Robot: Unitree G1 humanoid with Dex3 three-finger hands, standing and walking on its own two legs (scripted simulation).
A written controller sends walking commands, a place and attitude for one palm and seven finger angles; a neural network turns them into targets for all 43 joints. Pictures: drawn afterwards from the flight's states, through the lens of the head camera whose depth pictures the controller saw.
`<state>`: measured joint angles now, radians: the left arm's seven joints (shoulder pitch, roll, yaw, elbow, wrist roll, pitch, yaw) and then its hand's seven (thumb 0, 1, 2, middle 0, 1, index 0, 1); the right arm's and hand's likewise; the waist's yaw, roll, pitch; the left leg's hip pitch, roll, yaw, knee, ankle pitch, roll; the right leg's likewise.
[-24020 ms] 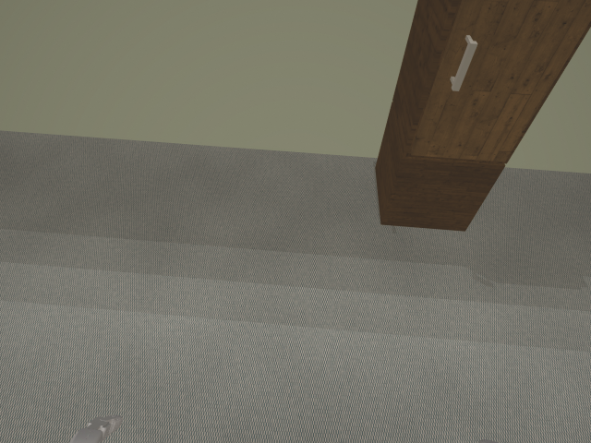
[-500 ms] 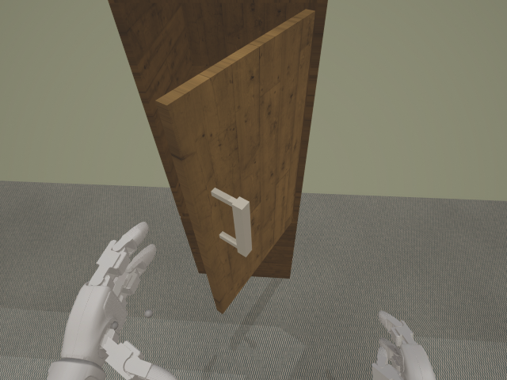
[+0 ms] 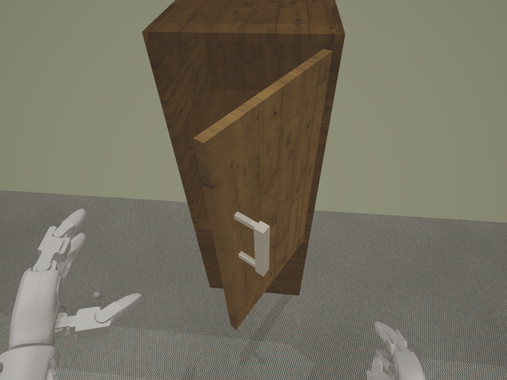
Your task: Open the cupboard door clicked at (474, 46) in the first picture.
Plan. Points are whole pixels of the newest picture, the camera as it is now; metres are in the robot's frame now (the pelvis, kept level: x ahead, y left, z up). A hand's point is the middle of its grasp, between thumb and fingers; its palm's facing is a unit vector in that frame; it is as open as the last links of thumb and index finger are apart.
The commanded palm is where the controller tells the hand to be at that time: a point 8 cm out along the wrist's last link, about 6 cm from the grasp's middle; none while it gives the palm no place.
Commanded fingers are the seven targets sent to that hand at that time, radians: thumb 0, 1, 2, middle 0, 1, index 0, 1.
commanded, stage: draw the hand back to the body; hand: left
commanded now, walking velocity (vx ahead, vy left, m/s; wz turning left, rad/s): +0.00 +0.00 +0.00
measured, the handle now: (252, 244) +0.34 +0.04 +0.02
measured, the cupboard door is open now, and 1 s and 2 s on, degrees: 59 59 59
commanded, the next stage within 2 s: step back with the hand held close in 0.68 s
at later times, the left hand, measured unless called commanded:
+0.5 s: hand (55, 264) +0.20 +0.26 +0.16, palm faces +0.45 -0.80 -0.38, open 7.7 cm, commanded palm +0.15 +0.30 +0.18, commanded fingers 0.00 0.90 0.90 -0.20 -0.30 -0.20 -0.30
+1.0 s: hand (65, 261) +0.20 +0.24 +0.17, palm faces +0.38 -0.80 -0.47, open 7.4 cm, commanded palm +0.14 +0.28 +0.19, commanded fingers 0.00 0.90 0.90 -0.20 -0.30 -0.20 -0.30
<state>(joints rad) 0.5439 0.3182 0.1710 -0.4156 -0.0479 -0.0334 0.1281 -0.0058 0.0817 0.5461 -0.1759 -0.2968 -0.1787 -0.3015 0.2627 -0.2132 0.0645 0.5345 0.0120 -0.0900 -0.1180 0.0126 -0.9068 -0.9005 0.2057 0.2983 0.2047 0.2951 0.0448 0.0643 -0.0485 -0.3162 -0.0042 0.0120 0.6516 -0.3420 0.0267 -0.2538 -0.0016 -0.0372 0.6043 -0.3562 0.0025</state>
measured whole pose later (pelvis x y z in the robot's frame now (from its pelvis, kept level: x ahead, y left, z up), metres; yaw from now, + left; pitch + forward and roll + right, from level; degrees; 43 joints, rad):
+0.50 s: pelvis +0.01 +0.00 +0.02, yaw -1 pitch -3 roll +0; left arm 0.45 0.32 0.33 -0.36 -0.06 -0.07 0.12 0.01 0.84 0.87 -0.20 -0.30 -0.21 -0.30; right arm 0.19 -0.23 0.03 0.62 0.00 -0.09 -0.08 0.01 -0.91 -0.90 0.21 0.30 0.20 0.30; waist 0.07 0.06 0.02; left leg -0.12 -0.01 0.03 0.42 -0.24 0.02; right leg -0.07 0.00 -0.02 0.39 -0.26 0.00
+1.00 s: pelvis -0.01 -0.01 +0.02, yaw -2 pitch -1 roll -1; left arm 0.51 0.36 0.37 -0.39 -0.05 -0.14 0.11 0.01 0.89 0.90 -0.21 -0.30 -0.21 -0.30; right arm 0.16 -0.24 0.00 0.59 0.00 -0.03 -0.08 0.01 -0.91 -0.90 0.21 0.30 0.21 0.30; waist 0.02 0.07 0.01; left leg -0.20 0.03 0.04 0.43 -0.22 0.01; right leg -0.13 0.03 -0.01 0.35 -0.21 -0.01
